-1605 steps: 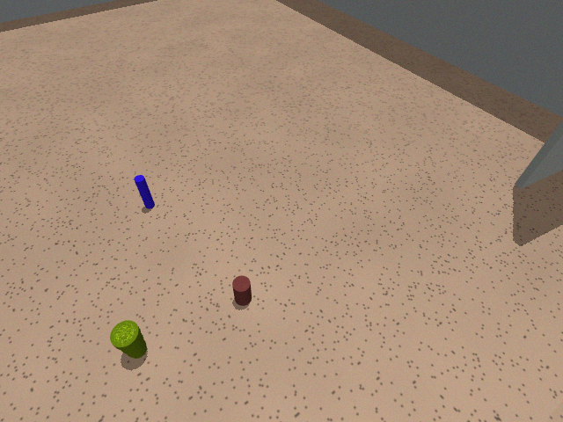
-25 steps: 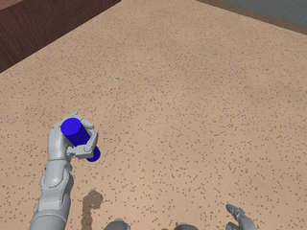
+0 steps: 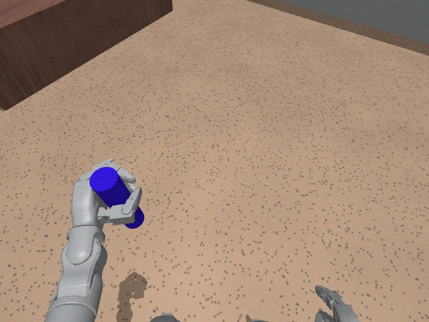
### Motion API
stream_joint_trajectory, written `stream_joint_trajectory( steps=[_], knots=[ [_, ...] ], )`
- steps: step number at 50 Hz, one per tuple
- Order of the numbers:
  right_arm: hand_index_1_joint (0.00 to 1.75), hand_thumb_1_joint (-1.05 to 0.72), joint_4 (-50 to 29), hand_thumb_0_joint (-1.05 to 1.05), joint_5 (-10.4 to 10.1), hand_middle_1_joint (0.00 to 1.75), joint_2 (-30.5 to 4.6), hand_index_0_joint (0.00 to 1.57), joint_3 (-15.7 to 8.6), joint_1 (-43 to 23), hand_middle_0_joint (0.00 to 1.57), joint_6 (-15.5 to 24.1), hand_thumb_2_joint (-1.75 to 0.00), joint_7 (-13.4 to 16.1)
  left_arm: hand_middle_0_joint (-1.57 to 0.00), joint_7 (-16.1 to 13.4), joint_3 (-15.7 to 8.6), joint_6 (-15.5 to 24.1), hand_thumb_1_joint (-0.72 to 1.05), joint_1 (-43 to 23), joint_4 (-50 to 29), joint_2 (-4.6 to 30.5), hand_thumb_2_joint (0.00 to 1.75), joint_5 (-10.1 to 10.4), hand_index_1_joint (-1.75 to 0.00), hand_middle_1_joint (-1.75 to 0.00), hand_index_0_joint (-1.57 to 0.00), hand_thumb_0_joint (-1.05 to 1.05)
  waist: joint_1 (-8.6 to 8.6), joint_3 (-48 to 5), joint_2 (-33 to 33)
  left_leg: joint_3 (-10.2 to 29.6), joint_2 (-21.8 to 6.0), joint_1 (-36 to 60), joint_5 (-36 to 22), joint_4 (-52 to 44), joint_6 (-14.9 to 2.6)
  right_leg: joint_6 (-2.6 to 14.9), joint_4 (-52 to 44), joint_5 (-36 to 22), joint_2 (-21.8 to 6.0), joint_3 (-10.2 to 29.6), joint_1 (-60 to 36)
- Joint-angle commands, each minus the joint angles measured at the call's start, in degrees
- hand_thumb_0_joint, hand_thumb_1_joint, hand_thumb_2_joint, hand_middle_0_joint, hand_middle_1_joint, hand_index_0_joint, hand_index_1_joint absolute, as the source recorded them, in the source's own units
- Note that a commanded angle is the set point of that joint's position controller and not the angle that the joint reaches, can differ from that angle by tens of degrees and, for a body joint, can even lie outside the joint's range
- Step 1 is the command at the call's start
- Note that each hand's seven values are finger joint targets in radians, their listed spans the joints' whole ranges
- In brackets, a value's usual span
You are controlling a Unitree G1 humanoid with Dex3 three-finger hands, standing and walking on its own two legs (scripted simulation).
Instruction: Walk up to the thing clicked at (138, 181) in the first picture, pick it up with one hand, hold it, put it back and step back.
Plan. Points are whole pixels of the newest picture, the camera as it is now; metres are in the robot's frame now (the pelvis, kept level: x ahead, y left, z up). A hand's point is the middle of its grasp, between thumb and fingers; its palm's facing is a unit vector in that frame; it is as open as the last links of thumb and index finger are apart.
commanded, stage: hold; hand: left
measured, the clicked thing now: (121, 201) +0.33 +0.18 +0.02
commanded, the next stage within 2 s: crouch in 1.98 s
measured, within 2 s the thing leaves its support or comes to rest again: neither
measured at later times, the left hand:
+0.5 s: hand (126, 195) +0.33 +0.16 +0.05, palm faces +0.14 -0.99 -0.01, open 5.8 cm
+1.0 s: hand (123, 195) +0.33 +0.17 +0.05, palm faces +0.14 -0.99 -0.01, open 5.8 cm
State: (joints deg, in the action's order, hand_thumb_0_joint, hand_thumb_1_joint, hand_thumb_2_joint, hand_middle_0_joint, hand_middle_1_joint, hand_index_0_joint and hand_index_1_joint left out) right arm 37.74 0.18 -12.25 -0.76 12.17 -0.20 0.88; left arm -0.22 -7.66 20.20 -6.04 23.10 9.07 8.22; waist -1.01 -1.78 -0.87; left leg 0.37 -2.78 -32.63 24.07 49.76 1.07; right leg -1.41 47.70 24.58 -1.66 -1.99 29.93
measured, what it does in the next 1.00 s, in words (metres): stands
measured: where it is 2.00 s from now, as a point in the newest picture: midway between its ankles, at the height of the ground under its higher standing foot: outside the picture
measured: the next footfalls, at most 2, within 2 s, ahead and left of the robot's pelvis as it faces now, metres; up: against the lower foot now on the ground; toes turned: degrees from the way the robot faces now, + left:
none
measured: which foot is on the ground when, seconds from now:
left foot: down 0.00-1.00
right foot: down 0.00-1.00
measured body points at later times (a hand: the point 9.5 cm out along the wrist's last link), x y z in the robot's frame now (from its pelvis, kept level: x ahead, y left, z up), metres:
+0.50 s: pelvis +0.00 +0.00 +0.00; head +0.04 +0.00 +0.45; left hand +0.31 +0.22 +0.05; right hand +0.13 -0.25 -0.11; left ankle +0.01 +0.13 -0.70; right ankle -0.01 -0.14 -0.70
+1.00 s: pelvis +0.00 +0.00 +0.01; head +0.04 +0.00 +0.45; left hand +0.31 +0.22 +0.05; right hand +0.13 -0.24 -0.10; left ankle +0.01 +0.13 -0.70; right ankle -0.01 -0.14 -0.70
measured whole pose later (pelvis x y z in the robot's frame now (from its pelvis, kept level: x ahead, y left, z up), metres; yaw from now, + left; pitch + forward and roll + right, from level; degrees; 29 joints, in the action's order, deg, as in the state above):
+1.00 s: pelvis +0.00 +0.00 +0.01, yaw +0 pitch +6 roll -1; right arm 38.4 0.2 -12.3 -1.1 12.0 0.2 0.6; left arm 0.3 -8.0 21.0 -6.9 25.7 9.3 8.1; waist -1.0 -1.3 -0.7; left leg 0.2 -2.6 -30.4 22.9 47.4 1.1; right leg -1.4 45.5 23.5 -1.7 -1.9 27.8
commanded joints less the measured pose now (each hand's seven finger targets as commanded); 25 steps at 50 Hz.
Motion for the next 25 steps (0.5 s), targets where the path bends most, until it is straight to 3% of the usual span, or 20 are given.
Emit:
stream_joint_trajectory(
  steps=[1,2,3,4,5,7,9,10,14,15,16,22,24,25],
  knots=[
    [0.30,-0.90,-7.6,0.00,-0.1,0.30,-7.4,0.20,-2.4,-1.7,0.20,2.4,-0.90,0.7,-1.28,-0.1,-2.1,5.3,0.54,-15.7,-14.1,6.1,1.24,1.0,-1.37,-1.38,-1.29,0.00,-0.43,-15.9,-0.2,-0.3,1.6,9.9,-15.5,-7.3,-0.69,1.40,-6.2,-17.8,2.2,-0.9,-5.7],
    [0.30,-0.90,-7.5,0.00,-0.1,0.30,-7.4,0.20,-2.5,-1.3,0.20,2.4,-0.90,0.7,-1.28,-0.1,-3.1,5.4,0.54,-16.3,-15.5,7.3,1.25,1.1,-1.37,-1.37,-1.29,0.00,0.08,-17.0,-0.3,-0.5,1.7,9.9,-16.1,-7.1,-0.76,1.34,-6.6,-18.6,2.2,-0.8,-6.3],
    [0.30,-0.89,-7.2,0.00,-0.1,0.30,-7.3,0.20,-2.4,-1.3,0.20,2.2,-0.90,0.7,-1.28,0.0,-2.3,5.4,0.56,-16.5,-14.3,6.3,1.26,1.2,-1.38,-1.38,-1.29,0.00,-0.70,-15.9,0.3,-0.5,1.8,9.5,-15.4,-7.2,-0.87,1.15,-6.7,-18.4,2.0,-0.7,-6.5],
    [0.30,-0.90,-7.2,0.00,-0.1,0.30,-7.2,0.20,-2.3,-1.7,0.20,2.4,-0.90,0.7,-1.29,0.0,-3.4,5.6,0.56,-16.9,-15.7,7.6,1.26,1.1,-1.38,-1.38,-1.30,0.00,0.06,-17.1,-0.3,-0.7,1.8,10.0,-16.1,-7.2,-0.88,1.14,-6.8,-19.0,1.9,-0.6,-7.2],
    [0.30,-0.90,-7.2,0.00,-0.1,0.30,-7.4,0.20,-2.5,-1.5,0.20,2.5,-0.90,0.6,-1.30,0.1,-1.8,5.5,0.54,-17.1,-15.5,6.3,1.26,0.9,-1.39,-1.40,-1.31,0.00,-0.71,-17.2,-0.2,-0.6,1.8,10.8,-16.3,-7.2,-0.90,1.13,-6.8,-19.3,2.0,-0.6,-6.5],
    [0.30,-0.90,-7.3,0.00,-0.2,0.30,-7.4,0.20,-2.4,-1.7,0.20,2.5,-0.90,0.8,-1.30,0.0,-2.8,5.5,0.53,-16.9,-15.2,7.0,1.25,1.1,-1.38,-1.39,-1.31,0.00,-0.42,-16.6,0.4,-0.8,1.8,10.5,-16.1,-7.4,-0.95,1.07,-7.1,-19.2,1.9,-0.5,-7.0],
    [0.30,-0.90,-7.1,0.00,0.0,0.30,-7.2,0.20,-2.3,-1.7,0.20,2.6,-0.90,0.8,-1.30,0.1,-1.5,5.6,0.55,-18.9,-15.8,6.1,1.25,1.0,-1.38,-1.39,-1.31,0.00,-0.93,-16.6,-0.5,-0.7,1.8,11.3,-16.5,-7.5,-0.90,1.10,-7.0,-19.4,1.9,-0.5,-6.3],
    [0.30,-0.90,-6.9,0.00,0.0,0.30,-7.3,0.20,-2.4,-1.6,0.20,2.6,-0.90,0.7,-1.31,-0.1,-3.1,5.7,0.56,-19.0,-15.9,7.6,1.25,1.0,-1.39,-1.39,-1.32,0.00,-0.53,-16.7,-0.8,-0.4,1.7,10.8,-16.3,-7.6,-0.82,1.25,-6.9,-18.9,2.1,-0.7,-6.7],
    [0.30,-0.90,-7.4,0.00,0.0,0.30,-7.2,0.20,-2.3,-2.3,0.20,2.7,-0.90,0.7,-1.31,0.0,-2.5,6.0,0.54,-17.1,-14.8,6.6,1.26,1.0,-1.40,-1.40,-1.32,0.00,-0.01,-16.7,0.2,-0.7,1.8,10.7,-15.9,-7.7,-0.90,1.21,-7.2,-18.7,1.9,-0.5,-7.0],
    [0.30,-0.90,-7.0,0.00,0.0,0.30,-7.1,0.20,-2.4,-1.6,0.20,2.5,-0.90,0.7,-1.31,0.0,-3.5,6.2,0.53,-19.0,-15.7,7.7,1.26,1.1,-1.40,-1.40,-1.32,0.00,-0.07,-18.6,-0.2,-0.9,1.9,11.0,-17.1,-7.1,-0.98,1.08,-7.2,-20.2,1.8,-0.3,-7.9],
    [0.30,-0.89,-7.2,0.00,-0.1,0.30,-7.3,0.20,-2.4,-2.1,0.20,2.5,-0.90,0.7,-1.32,0.0,-3.9,6.0,0.54,-17.7,-14.8,7.9,1.27,1.0,-1.40,-1.40,-1.33,0.00,0.12,-16.8,-0.1,-1.0,2.1,10.5,-15.9,-7.6,-0.94,1.06,-7.7,-19.1,1.7,-0.3,-7.9],
    [0.30,-0.90,-6.9,0.00,-0.1,0.30,-7.4,0.20,-2.6,-2.0,0.20,2.8,-0.90,0.5,-1.34,0.2,-2.0,6.1,0.54,-19.0,-13.6,6.5,1.28,0.8,-1.42,-1.42,-1.34,0.00,-0.79,-15.5,-0.3,-0.6,1.7,10.7,-14.0,-8.4,-0.87,1.29,-7.5,-16.8,2.0,-0.5,-5.8],
    [0.30,-0.90,-6.9,0.00,-0.1,0.30,-7.6,0.20,-2.7,-1.5,0.20,2.7,-0.90,0.6,-1.32,0.2,-2.6,6.3,0.57,-18.0,-14.5,6.9,1.26,1.1,-1.40,-1.41,-1.34,0.00,-0.28,-17.9,0.1,-0.6,1.8,11.4,-15.6,-8.2,-0.93,1.26,-7.5,-18.2,1.9,-0.6,-7.6],
    [0.30,-0.89,-7.1,0.00,-0.2,0.30,-7.3,0.20,-2.4,-2.1,0.20,2.7,-0.90,0.6,-1.32,0.3,-2.2,6.5,0.57,-18.6,-15.6,6.9,1.26,1.1,-1.39,-1.40,-1.33,0.00,-0.02,-16.5,-0.1,-0.7,1.9,11.0,-15.6,-8.3,-0.87,1.26,-7.7,-18.3,1.9,-0.6,-7.7]
  ],
)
